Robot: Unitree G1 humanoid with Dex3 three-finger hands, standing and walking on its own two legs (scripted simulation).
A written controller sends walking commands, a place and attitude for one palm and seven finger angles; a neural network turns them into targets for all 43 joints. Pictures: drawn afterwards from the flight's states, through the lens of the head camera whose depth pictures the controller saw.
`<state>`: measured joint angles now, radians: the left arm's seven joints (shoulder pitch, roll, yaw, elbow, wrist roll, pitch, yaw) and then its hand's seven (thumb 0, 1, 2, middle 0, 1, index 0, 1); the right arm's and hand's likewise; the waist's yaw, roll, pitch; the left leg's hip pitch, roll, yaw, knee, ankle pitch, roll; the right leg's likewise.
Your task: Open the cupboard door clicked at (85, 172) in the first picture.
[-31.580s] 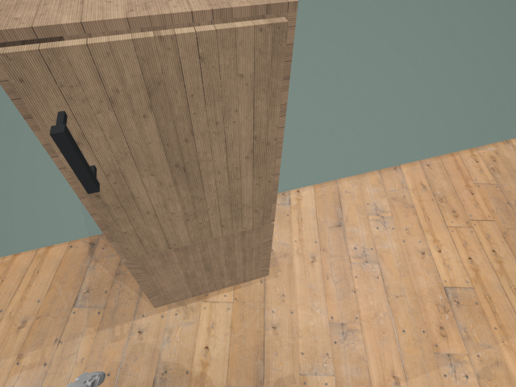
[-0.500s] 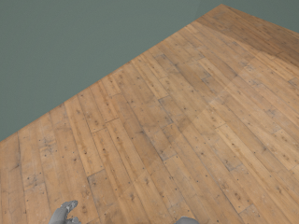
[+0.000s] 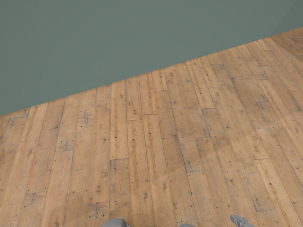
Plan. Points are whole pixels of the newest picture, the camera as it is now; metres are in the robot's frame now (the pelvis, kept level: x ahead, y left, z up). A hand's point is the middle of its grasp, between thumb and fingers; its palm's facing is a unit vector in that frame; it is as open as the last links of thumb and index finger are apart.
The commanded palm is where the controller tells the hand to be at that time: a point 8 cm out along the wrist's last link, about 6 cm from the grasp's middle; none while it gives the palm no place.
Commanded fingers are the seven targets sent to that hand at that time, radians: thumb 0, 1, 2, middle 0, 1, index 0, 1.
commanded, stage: turn to face it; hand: left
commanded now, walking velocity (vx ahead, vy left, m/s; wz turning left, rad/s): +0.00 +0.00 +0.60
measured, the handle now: out of the picture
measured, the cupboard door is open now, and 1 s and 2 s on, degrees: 40 40 40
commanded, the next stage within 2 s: take the last steps up to it in 1.94 s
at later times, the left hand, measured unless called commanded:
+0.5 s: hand out of the picture +0.05 +0.15 -0.13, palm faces +0.28 -0.92 -0.26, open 7.4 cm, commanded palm none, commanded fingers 0.00 0.90 0.90 -0.20 -0.30 -0.20 -0.30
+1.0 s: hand out of the picture +0.02 +0.19 -0.14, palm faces +0.56 -0.78 -0.27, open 7.4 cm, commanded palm none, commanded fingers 0.00 0.90 0.90 -0.20 -0.30 -0.20 -0.30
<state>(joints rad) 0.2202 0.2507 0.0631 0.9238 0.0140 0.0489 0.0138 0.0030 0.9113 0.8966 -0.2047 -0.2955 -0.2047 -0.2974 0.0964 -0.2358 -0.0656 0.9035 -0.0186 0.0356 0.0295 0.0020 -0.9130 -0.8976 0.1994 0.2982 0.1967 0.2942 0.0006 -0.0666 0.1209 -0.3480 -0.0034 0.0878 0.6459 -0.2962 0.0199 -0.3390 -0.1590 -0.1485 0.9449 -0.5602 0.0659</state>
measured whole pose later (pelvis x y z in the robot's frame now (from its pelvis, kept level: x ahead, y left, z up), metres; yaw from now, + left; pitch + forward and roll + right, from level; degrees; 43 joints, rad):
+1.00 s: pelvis +0.05 -0.05 +0.02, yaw +35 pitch +2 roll +0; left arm 0.13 0.24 0.06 0.88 0.01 0.05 0.00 0.00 0.91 0.90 -0.20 -0.29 -0.20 -0.30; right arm 0.16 -0.22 -0.06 0.93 -0.03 0.05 0.01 0.00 -0.91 -0.90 0.20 0.30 0.20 0.30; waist -0.01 0.01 0.08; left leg -0.31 -0.02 -0.07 0.53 -0.25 0.00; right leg -0.40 -0.06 -0.02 0.81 -0.43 0.08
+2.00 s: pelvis +0.13 -0.03 +0.02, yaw +66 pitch +1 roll +3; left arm 0.23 0.15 0.03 0.94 0.02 0.00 0.02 0.00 0.92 0.90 -0.20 -0.30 -0.20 -0.30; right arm 0.16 -0.23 -0.07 0.99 -0.01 0.07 0.01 0.00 -0.91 -0.90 0.20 0.30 0.20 0.29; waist -0.01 0.02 0.08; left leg -0.46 -0.01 -0.01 1.09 -0.45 -0.04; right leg -0.20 -0.08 -0.13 0.50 -0.31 -0.02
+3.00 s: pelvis +0.15 +0.22 +0.03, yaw +78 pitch +1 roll +1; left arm 0.26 0.18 0.07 1.05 0.02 -0.07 0.01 -0.02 0.96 0.90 -0.20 -0.30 -0.20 -0.30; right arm 0.26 -0.19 -0.06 1.06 -0.03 0.01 0.02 0.00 -0.92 -0.90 0.20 0.30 0.19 0.29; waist 0.00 0.00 0.04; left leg -0.56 0.11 0.03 0.95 -0.18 -0.04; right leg -0.14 -0.09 -0.20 0.36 -0.22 -0.01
